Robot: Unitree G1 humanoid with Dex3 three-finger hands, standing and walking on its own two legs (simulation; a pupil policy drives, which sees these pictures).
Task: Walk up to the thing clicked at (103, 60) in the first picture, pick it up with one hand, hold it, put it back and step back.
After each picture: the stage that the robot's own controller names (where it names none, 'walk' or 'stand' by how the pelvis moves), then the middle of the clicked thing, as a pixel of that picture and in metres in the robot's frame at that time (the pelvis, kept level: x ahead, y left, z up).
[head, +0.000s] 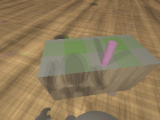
stand; (108, 54) +0.59 -0.13 +0.02
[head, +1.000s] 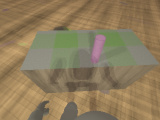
rise first; (97, 50) +0.54 -0.01 +0.05
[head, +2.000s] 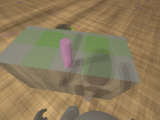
stand; (67, 55) +0.44 +0.22 +0.05
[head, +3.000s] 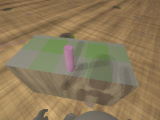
stand; (69, 59) +0.46 +0.20 +0.03
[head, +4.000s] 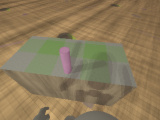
stand; (66, 61) +0.44 +0.21 +0.02
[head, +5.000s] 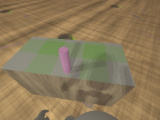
stand; (65, 61) +0.45 +0.22 +0.02
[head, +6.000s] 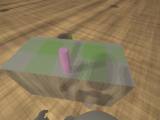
stand; (65, 61) +0.45 +0.22 +0.02
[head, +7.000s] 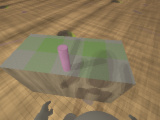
rise first; (65, 59) +0.45 +0.22 +0.02
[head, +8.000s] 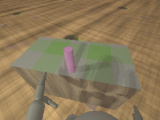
rise first; (70, 61) +0.46 +0.22 +0.03
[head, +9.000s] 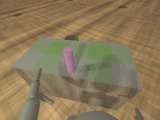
go down; (69, 61) +0.45 +0.22 +0.03
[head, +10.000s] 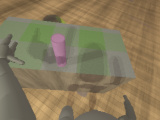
go down; (60, 53) +0.44 +0.20 +0.07
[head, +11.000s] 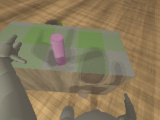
approach; (59, 52) +0.46 +0.20 +0.08
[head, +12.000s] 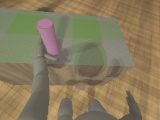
close in; (50, 43) +0.47 +0.22 +0.12
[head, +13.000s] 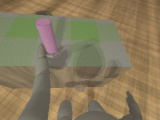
lift; (49, 42) +0.49 +0.22 +0.12
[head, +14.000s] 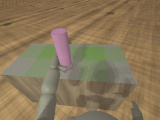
lift; (63, 53) +0.34 +0.16 +0.25
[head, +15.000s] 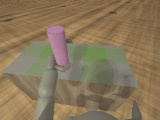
hold; (60, 52) +0.32 +0.18 +0.26
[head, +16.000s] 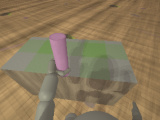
hold; (61, 58) +0.33 +0.18 +0.21
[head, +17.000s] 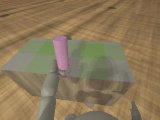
crouch; (62, 58) +0.35 +0.18 +0.18
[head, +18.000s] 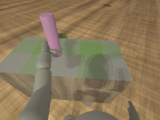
crouch; (52, 38) +0.46 +0.24 +0.24
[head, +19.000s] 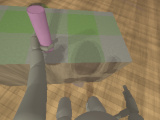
lower; (43, 33) +0.53 +0.23 +0.12
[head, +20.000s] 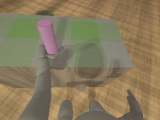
lower; (50, 43) +0.49 +0.22 +0.11
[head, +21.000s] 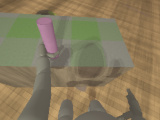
lower; (50, 41) +0.49 +0.22 +0.11
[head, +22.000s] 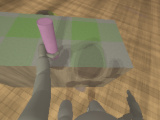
lower; (50, 42) +0.49 +0.22 +0.11
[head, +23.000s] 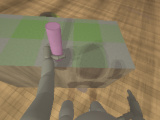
open; (56, 45) +0.48 +0.20 +0.11
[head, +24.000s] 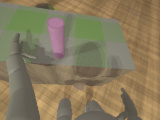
sink last; (58, 42) +0.47 +0.19 +0.11
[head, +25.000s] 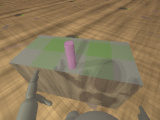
sink last; (70, 56) +0.48 +0.21 +0.08
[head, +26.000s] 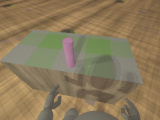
stand; (69, 54) +0.47 +0.20 +0.08
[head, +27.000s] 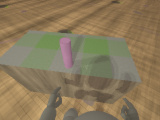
stand; (67, 54) +0.46 +0.20 +0.09
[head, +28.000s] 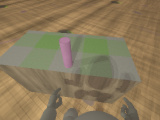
stand; (66, 54) +0.46 +0.20 +0.09
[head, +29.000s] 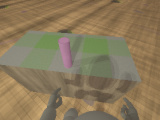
stand; (66, 54) +0.46 +0.21 +0.09
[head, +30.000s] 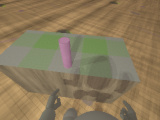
stand; (66, 54) +0.46 +0.20 +0.09
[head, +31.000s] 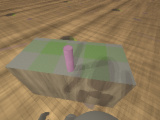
stand; (69, 59) +0.48 +0.20 +0.03
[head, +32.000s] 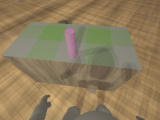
walk; (71, 45) +0.54 +0.17 +0.07
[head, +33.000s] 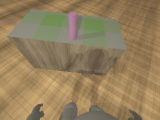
walk; (72, 27) +0.75 +0.24 +0.04
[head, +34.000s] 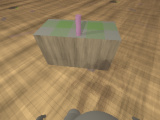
stand; (78, 25) +1.04 +0.26 +0.04
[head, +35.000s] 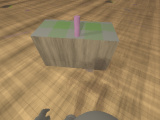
stand; (77, 26) +1.03 +0.23 +0.02
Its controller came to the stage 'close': yes
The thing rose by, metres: 0.23
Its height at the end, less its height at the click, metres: +0.00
